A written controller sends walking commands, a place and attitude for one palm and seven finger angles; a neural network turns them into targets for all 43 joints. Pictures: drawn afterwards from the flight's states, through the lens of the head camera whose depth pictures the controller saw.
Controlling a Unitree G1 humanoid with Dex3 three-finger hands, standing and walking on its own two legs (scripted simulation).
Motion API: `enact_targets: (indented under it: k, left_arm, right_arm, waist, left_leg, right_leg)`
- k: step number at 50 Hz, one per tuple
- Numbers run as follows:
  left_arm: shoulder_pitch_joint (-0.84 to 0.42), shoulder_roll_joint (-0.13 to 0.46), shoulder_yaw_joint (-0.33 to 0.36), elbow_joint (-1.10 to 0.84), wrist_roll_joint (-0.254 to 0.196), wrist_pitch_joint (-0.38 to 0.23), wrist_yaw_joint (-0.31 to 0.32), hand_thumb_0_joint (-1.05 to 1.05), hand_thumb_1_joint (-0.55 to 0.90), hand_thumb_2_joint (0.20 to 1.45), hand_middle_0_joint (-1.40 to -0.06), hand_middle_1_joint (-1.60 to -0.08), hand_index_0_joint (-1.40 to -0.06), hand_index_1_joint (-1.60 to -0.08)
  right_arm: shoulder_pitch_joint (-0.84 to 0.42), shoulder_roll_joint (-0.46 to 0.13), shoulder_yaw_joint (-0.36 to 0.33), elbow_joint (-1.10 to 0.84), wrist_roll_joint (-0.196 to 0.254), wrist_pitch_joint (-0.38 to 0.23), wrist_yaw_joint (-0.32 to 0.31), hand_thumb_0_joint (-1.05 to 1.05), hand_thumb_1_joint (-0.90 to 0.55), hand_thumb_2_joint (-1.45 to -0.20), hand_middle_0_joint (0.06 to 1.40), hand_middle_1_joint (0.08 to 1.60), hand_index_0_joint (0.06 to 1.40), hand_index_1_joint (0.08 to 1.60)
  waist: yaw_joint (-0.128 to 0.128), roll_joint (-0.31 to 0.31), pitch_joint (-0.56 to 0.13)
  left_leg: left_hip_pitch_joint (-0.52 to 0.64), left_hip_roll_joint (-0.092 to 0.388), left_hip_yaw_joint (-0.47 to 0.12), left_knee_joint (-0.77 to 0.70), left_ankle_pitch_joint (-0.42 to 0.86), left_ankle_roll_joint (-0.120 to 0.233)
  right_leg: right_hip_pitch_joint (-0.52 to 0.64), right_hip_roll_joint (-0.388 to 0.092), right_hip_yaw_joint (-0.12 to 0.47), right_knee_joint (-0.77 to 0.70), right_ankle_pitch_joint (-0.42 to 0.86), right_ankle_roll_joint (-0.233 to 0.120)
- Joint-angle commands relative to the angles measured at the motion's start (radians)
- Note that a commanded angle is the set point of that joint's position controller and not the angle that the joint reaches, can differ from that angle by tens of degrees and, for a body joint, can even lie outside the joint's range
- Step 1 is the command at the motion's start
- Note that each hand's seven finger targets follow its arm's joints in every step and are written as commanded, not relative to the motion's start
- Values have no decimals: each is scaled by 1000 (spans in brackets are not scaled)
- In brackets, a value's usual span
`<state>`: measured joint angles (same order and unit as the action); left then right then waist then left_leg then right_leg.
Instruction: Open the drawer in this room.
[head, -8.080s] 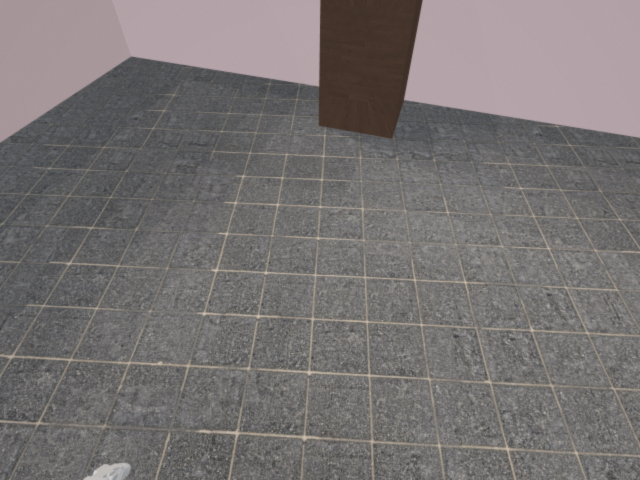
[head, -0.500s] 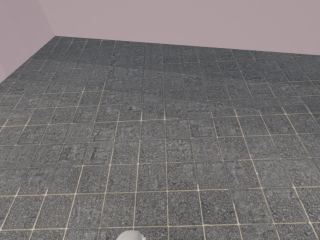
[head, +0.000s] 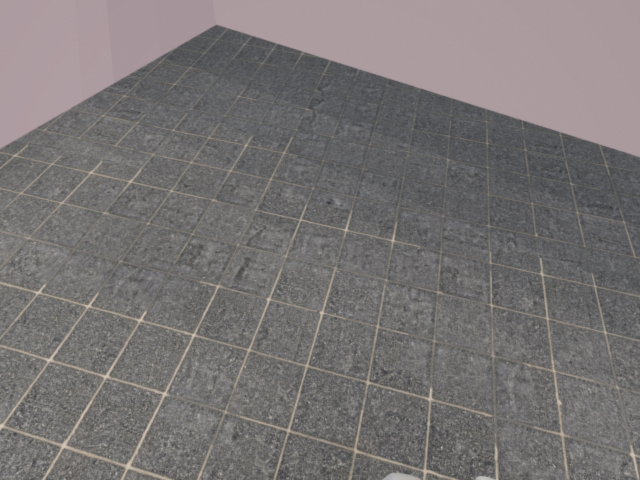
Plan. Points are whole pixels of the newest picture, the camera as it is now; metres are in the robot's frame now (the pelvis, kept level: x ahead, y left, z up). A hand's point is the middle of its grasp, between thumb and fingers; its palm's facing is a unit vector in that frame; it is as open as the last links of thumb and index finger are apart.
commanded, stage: turn or walk to find it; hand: left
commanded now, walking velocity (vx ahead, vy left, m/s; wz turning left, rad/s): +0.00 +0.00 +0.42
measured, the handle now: out of the picture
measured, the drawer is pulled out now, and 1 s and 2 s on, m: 0.00 0.00 0.00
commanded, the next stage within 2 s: none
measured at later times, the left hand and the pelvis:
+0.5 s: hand out of the picture +0.00 +0.16 -0.16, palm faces +0.25 -0.94 -0.25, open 7.4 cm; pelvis -0.01 -0.04 +0.00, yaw +14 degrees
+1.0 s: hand out of the picture -0.03 +0.22 -0.16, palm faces +0.44 -0.87 -0.24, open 7.4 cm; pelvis -0.03 +0.00 +0.00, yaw +25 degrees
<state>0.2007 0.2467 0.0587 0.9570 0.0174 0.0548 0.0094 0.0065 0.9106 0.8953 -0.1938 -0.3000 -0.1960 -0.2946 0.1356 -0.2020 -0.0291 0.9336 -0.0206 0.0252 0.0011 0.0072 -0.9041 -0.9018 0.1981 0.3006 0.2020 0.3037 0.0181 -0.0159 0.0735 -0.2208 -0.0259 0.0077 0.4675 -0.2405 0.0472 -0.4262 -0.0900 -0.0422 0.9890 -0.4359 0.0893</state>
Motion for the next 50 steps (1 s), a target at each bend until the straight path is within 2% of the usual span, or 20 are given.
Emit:
enact_targets:
  k: [1, 5, 7, 8, 9, 10, 11, 13, 14, 17, 25, 29, 30, 31, 32, 33, 36, 38, 46, 50]
  left_arm:
    - [-32, 57, 14, -100, -2, -22, 7, 0, 900, 900, -200, -300, -200, -300]
    - [4, 48, 13, -105, -8, -33, 12, 0, 900, 900, -200, -300, -200, -300]
    - [67, 60, 17, -91, -10, -44, 15, 0, 900, 900, -200, -300, -200, -300]
    - [100, 91, 22, -86, -5, -53, 20, 0, 900, 900, -200, -300, -200, -300]
    - [110, 173, 38, -84, 10, -64, 28, 0, 900, 900, -200, -300, -200, -300]
    - [106, 210, 38, -101, 8, -61, 25, 0, 900, 900, -200, -300, -200, -300]
    - [79, 185, 45, -103, 2, -64, 31, 0, 900, 900, -200, -300, -200, -300]
    - [-13, 125, 25, -121, 0, -63, 26, 0, 900, 900, -200, -300, -200, -300]
    - [-37, 106, 17, -128, 0, -67, 24, 0, 900, 900, -200, -300, -200, -300]
    - [-3, 97, 16, -114, 3, -71, 27, 0, 900, 900, -200, -300, -200, -300]
    - [106, 165, 38, -47, 15, -60, 24, 0, 900, 900, -200, -300, -200, -300]
    - [76, 175, 44, -34, 9, -50, 21, 0, 900, 900, -200, -300, -200, -300]
    - [70, 160, 42, -38, 0, -45, 18, 0, 900, 900, -200, -300, -200, -300]
    - [79, 118, 38, -55, -7, -37, 14, 0, 900, 900, -200, -300, -200, -300]
    - [55, 53, 16, -97, -7, -33, 11, 0, 900, 900, -200, -300, -200, -300]
    - [-21, 67, 10, -103, 2, -18, 21, 0, 900, 900, -200, -300, -200, -300]
    - [-20, 72, 20, -65, -4, -23, 7, 0, 900, 900, -200, -300, -200, -300]
    - [8, 71, 20, -47, -3, -22, 3, 0, 900, 900, -200, -300, -200, -300]
    - [-51, 58, 14, -93, -4, -20, 8, 0, 900, 900, -200, -300, -200, -300]
    - [-16, 44, 12, -101, -9, -30, 12, 0, 900, 900, -200, -300, -200, -300]
  right_arm:
    - [68, -208, -69, -46, -4, -9, -14, 0, -900, -900, 200, 300, 200, 300]
    - [47, -207, -75, -57, -6, -3, -11, 0, -900, -900, 200, 300, 200, 300]
    - [33, -196, -76, -62, 0, -2, -8, 0, -900, -900, 200, 300, 200, 300]
    - [34, -168, -73, -66, 7, -3, -4, 0, -900, -900, 200, 300, 200, 300]
    - [64, -99, -62, -82, 16, -4, 2, 0, -900, -900, 200, 300, 200, 300]
    - [45, -99, -65, -99, 7, 3, -1, 0, -900, -900, 200, 300, 200, 300]
    - [37, -132, -74, -91, -1, 19, -3, 0, -900, -900, 200, 300, 200, 300]
    - [56, -124, -79, -43, -2, 30, 9, 0, -900, -900, 200, 300, 200, 300]
    - [93, -112, -76, -26, -4, 32, 14, 0, -900, -900, 200, 300, 200, 300]
    - [94, -101, -71, -12, -2, 36, 18, 0, -900, -900, 200, 300, 200, 300]
    - [-16, -76, -42, -33, 10, 20, 13, 0, -900, -900, 200, 300, 200, 300]
    - [51, -91, -38, -21, 12, 4, 9, 0, -900, -900, 200, 300, 200, 300]
    - [86, -115, -45, -14, 9, -3, 11, 0, -900, -900, 200, 300, 200, 300]
    - [119, -197, -61, -15, 3, -13, 11, 0, -900, -900, 200, 300, 200, 300]
    - [166, -281, -80, -13, 1, -12, 4, 0, -900, -900, 200, 300, 200, 300]
    - [202, -274, -80, 14, -1, -12, -11, 0, -900, -900, 200, 300, 200, 300]
    - [70, -205, -57, -18, 0, -17, -25, 0, -900, -900, 200, 300, 200, 300]
    - [44, -196, -53, -30, 2, -22, -23, 0, -900, -900, 200, 300, 200, 300]
    - [84, -202, -68, -32, -3, -12, -16, 0, -900, -900, 200, 300, 200, 300]
    - [55, -204, -74, -46, -7, -4, -12, 0, -900, -900, 200, 300, 200, 300]
  waist:
    - [-51, 147, -90]
    - [-30, 176, -105]
    - [6, 146, -125]
    - [21, 75, -137]
    - [18, -183, -140]
    - [30, -247, -117]
    - [24, -284, -108]
    - [-26, -119, -23]
    - [-43, -112, -33]
    - [-29, -137, -28]
    - [36, -175, -74]
    - [-5, -187, -114]
    - [-29, -115, -131]
    - [-46, 108, -164]
    - [-68, 339, -145]
    - [-103, 283, -144]
    - [-39, 186, -96]
    - [-27, 152, -90]
    - [-52, 157, -78]
    - [-35, 162, -93]
  left_leg:
    - [104, 263, -266, -118, 406, 135]
    - [39, 237, -305, -79, 429, 121]
    - [-40, 199, -295, -21, 360, 81]
    - [-123, 147, -260, 52, 230, 33]
    - [-309, 16, -118, 239, -64, -41]
    - [-337, -35, -67, 445, -340, -70]
    - [-331, 1, -110, 595, -337, -67]
    - [-338, 29, -100, 751, -203, -79]
    - [-337, 35, -83, 767, -149, -90]
    - [-323, 53, -51, 745, -111, -112]
    - [-219, 59, 51, 364, -232, -110]
    - [-49, 46, 95, 87, -82, -88]
    - [63, 61, 81, -44, 46, -74]
    - [205, 223, -131, -118, 238, -16]
    - [248, 432, -354, -127, 598, 109]
    - [186, 437, -350, -129, 588, 145]
    - [132, 322, -226, -107, 556, 129]
    - [118, 278, -176, -118, 537, 112]
    - [103, 271, -274, -134, 386, 136]
    - [39, 245, -313, -97, 396, 125]
  right_leg:
    - [-28, 14, 5, -106, -13, -4]
    - [98, 50, -12, -294, 34, -19]
    - [244, 49, -18, -493, 182, -24]
    - [354, -7, 28, -616, 257, -36]
    - [465, -237, 261, -691, 301, -114]
    - [368, -396, 355, -717, 402, -222]
    - [293, -383, 342, -726, 404, -250]
    - [213, -271, 189, -707, 359, -213]
    - [232, -232, 113, -692, 388, -193]
    - [241, -222, 47, -693, 415, -184]
    - [357, -276, -8, -604, 649, -228]
    - [317, -259, -65, -497, 627, -169]
    - [248, -232, -104, -417, 553, -122]
    - [74, -143, -149, -242, 287, -61]
    - [-119, -46, -135, -67, -205, -9]
    - [-103, -40, -32, 49, -218, -16]
    - [-123, -39, 14, 139, -41, -14]
    - [-92, -30, 9, 121, 8, -5]
    - [-47, 6, 13, -71, -10, -1]
    - [81, 47, -8, -262, 14, -17]
